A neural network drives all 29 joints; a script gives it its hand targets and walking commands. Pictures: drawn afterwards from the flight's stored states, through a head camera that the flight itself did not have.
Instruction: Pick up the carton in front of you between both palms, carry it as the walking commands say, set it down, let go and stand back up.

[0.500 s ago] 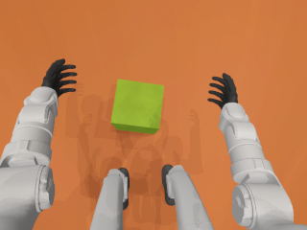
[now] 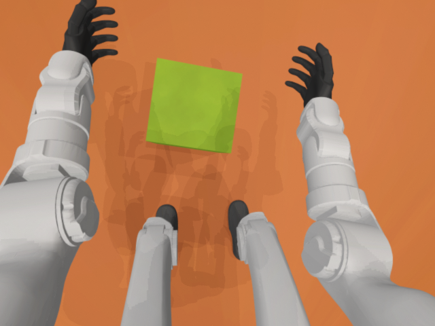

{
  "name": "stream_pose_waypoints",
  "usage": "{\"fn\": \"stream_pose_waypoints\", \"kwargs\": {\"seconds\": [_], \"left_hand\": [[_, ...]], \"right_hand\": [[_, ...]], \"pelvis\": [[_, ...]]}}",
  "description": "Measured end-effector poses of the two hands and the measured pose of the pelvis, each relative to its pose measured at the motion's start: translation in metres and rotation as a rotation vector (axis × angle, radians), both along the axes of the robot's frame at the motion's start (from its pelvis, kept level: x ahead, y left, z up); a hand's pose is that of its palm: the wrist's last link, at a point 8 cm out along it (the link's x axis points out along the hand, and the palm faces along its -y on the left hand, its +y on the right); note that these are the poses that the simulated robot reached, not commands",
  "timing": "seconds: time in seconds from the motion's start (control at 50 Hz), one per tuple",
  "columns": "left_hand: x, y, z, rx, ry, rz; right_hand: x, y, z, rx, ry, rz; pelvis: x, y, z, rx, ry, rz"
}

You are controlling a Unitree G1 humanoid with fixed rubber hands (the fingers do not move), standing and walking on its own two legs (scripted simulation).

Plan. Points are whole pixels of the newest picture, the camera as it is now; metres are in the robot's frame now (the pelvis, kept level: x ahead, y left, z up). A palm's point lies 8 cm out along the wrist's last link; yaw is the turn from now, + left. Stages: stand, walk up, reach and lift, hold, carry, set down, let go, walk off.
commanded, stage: reach and lift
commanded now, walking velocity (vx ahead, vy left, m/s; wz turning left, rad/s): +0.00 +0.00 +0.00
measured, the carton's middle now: (193, 113) +0.49 +0.02 -0.49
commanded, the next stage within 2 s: none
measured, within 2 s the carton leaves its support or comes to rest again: leaves its support in 1.46 s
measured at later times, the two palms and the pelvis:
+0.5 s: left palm (118, 96) +0.51 +0.20 -0.37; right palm (271, 117) +0.47 -0.17 -0.36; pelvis -0.06 -0.01 -0.20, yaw -2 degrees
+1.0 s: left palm (130, 97) +0.52 +0.18 -0.42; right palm (262, 115) +0.48 -0.16 -0.41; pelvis -0.05 -0.01 -0.24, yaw -2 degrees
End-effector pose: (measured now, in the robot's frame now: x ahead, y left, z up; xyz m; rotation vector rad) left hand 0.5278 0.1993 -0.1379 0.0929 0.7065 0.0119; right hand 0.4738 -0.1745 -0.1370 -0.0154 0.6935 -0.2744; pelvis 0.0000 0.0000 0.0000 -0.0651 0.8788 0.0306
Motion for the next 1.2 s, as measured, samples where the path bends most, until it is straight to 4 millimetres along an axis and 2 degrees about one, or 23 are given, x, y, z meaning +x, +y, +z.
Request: {"fn": "stream_pose_waypoints", "kwargs": {"seconds": [0.1, 0.18, 0.26, 0.34, 0.42, 0.54, 0.66, 0.74, 0.86, 1.08, 1.14, 1.2], "left_hand": [[-0.012, -0.001, -0.061, 0.01, 0.022, 0.021], [-0.019, 0.002, -0.11, 0.024, 0.013, 0.033], [-0.021, 0.006, -0.15, 0.029, -0.006, 0.035], [-0.02, 0.006, -0.179, 0.023, -0.021, 0.033], [-0.018, 0.004, -0.204, 0.017, -0.01, 0.032], [-0.017, -0.002, -0.243, 0.01, 0.023, 0.024], [-0.018, -0.006, -0.281, 0.02, 0.042, 0.02], [-0.014, -0.009, -0.291, 0.014, 0.029, 0.015], [-0.004, -0.013, -0.288, 0.009, 0.002, 0.002], [-0.013, -0.02, -0.283, 0.006, 0.016, -0.009], [-0.013, -0.028, -0.282, -0.002, 0.017, -0.029], [-0.011, -0.036, -0.28, -0.004, 0.016, -0.035]], "right_hand": [[-0.006, -0.003, -0.058, 0.005, 0.018, 0.008], [-0.007, -0.004, -0.106, 0.006, 0.016, 0.02], [-0.009, -0.004, -0.147, 0.007, 0.01, 0.028], [-0.009, -0.004, -0.177, 0.009, 0.006, 0.027], [-0.008, -0.003, -0.202, 0.015, 0.018, 0.025], [-0.007, 0.001, -0.241, 0.019, 0.054, 0.034], [-0.006, 0.002, -0.277, 0.028, 0.068, 0.04], [0.0, -0.003, -0.283, 0.012, 0.062, 0.038], [0.007, 0.004, -0.282, 0.021, 0.049, 0.043], [0.002, 0.012, -0.276, 0.028, 0.055, 0.05], [0.003, 0.019, -0.275, 0.042, 0.05, 0.064], [0.006, 0.034, -0.274, 0.064, 0.046, 0.085]], "pelvis": [[-0.003, -0.005, -0.042, -0.003, 0.047, -0.011], [-0.014, -0.009, -0.082, -0.003, 0.043, -0.016], [-0.027, -0.013, -0.122, -0.003, 0.009, -0.018], [-0.04, -0.014, -0.157, -0.004, -0.045, -0.02], [-0.051, -0.014, -0.184, -0.007, -0.096, -0.021], [-0.059, -0.012, -0.212, -0.011, -0.153, -0.022], [-0.058, -0.008, -0.231, -0.01, -0.207, -0.032], [-0.053, -0.006, -0.239, -0.01, -0.229, -0.032], [-0.047, -0.007, -0.245, -0.014, -0.229, -0.039], [-0.051, -0.009, -0.242, -0.012, -0.221, -0.035], [-0.054, -0.01, -0.24, -0.011, -0.227, -0.037], [-0.056, -0.01, -0.239, -0.01, -0.236, -0.039]]}}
